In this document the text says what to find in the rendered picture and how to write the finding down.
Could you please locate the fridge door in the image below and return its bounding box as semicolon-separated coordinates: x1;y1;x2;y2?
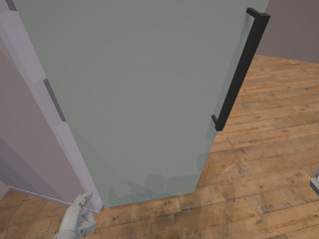
12;0;269;208

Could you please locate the robot left hand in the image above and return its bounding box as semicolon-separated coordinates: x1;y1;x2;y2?
58;191;97;239

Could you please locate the handle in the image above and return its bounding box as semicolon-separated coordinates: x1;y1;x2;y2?
211;7;271;131

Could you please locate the robot right hand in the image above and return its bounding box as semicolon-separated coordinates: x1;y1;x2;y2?
309;167;319;196

